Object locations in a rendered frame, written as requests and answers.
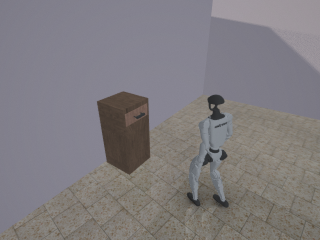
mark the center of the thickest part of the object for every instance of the humanoid robot torso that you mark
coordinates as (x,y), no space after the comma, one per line
(217,133)

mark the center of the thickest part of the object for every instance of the robot left forearm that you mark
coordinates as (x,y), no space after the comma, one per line
(201,156)

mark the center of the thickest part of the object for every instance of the handle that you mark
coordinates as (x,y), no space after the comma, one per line
(139,116)

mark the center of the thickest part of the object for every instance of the left robot upper arm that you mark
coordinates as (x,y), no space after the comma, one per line
(203,127)

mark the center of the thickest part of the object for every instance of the right robot upper arm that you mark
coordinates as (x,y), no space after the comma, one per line
(230,124)

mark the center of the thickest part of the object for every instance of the robot right foot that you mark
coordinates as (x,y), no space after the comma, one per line
(224,203)

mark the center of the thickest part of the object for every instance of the cabinet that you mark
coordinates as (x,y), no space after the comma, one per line
(126,148)

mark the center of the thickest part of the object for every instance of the robot left hand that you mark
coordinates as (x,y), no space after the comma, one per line
(195,171)

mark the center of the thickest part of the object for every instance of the drawer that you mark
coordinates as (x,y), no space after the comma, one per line
(129,117)

